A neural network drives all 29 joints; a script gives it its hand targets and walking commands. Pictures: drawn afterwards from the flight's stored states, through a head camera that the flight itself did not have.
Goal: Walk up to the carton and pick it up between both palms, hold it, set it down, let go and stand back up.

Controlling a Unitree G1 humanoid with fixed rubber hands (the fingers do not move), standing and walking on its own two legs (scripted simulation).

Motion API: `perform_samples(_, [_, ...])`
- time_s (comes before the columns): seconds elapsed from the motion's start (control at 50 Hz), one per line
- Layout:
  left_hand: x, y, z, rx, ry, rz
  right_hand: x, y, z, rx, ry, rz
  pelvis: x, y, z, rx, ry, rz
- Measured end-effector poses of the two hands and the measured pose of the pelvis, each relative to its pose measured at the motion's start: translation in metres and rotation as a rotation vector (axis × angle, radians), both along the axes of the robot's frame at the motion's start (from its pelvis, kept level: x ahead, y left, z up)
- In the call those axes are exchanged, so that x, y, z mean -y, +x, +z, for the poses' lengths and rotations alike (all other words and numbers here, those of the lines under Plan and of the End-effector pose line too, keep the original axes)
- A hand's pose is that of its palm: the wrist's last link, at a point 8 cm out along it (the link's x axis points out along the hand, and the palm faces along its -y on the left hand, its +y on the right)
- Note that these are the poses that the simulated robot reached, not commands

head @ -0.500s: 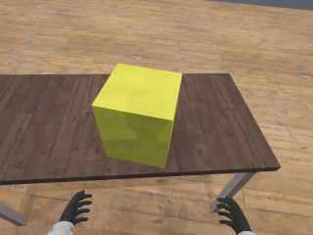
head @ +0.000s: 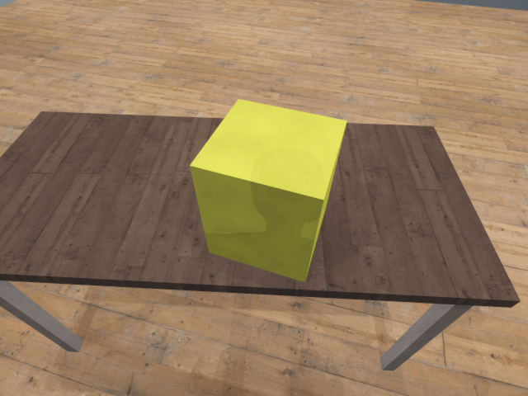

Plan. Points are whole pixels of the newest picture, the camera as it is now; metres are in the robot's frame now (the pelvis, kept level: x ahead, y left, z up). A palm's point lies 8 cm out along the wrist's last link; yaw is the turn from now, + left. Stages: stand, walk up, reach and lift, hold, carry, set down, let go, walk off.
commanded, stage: stand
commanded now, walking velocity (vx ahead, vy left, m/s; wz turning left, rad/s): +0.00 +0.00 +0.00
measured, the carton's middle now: (272, 192) +0.47 +0.00 +0.01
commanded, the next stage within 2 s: none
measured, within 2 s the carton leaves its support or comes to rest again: neither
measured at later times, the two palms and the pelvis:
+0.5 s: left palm out of the picture +0.00 +0.23 -0.13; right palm out of the picture +0.02 -0.24 -0.14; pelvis -0.01 -0.01 +0.00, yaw +1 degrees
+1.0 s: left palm out of the picture -0.04 +0.19 -0.14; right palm out of the picture +0.00 -0.23 -0.15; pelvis -0.01 -0.02 +0.00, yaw +1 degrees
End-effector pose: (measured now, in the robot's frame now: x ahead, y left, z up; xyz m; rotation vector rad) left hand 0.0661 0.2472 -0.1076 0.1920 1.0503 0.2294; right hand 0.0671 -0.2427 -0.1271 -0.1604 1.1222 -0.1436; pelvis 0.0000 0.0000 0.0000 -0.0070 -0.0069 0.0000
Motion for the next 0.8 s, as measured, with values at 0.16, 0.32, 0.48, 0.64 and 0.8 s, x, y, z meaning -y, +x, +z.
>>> perform_samples(0.16, [0.009, -0.020, -0.008, -0.052, -0.018, 0.027, 0.000, -0.007, -0.002, -0.012, -0.006, -0.013, 0.003, -0.003, 0.000, 0.004, 0.000, 0.011])
perform_samples(0.32, [0.014, -0.046, -0.014, -0.129, -0.025, 0.061, -0.001, -0.031, -0.008, -0.086, 0.006, -0.027, 0.008, -0.007, 0.001, 0.009, -0.002, 0.019])
perform_samples(0.48, [0.019, -0.060, -0.019, -0.179, -0.039, 0.087, -0.004, -0.047, -0.012, -0.142, 0.012, -0.036, 0.011, -0.007, 0.002, 0.021, -0.002, 0.022])
perform_samples(0.64, [0.029, -0.074, -0.025, -0.229, -0.060, 0.102, -0.008, -0.051, -0.015, -0.168, 0.021, -0.039, 0.014, -0.008, 0.002, 0.029, -0.001, 0.021])
perform_samples(0.8, [0.041, -0.091, -0.030, -0.287, -0.085, 0.120, -0.010, -0.055, -0.017, -0.200, 0.026, -0.038, 0.017, -0.008, 0.002, 0.035, -0.001, 0.024])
